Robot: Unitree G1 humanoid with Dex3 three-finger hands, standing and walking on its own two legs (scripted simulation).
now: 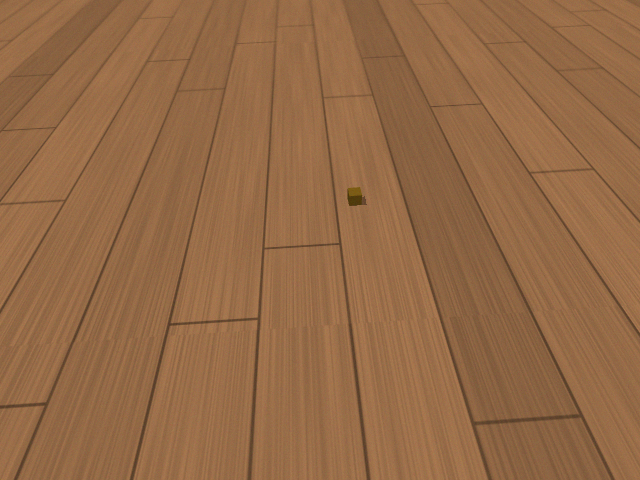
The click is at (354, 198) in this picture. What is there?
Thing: cube
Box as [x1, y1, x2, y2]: [347, 187, 361, 205]
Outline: 359,187 348,188 347,197 349,205 361,204 361,192
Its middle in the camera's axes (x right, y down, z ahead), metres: +0.15 -0.21 +1.86
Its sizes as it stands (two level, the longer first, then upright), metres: 0.060 0.060 0.060
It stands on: the floor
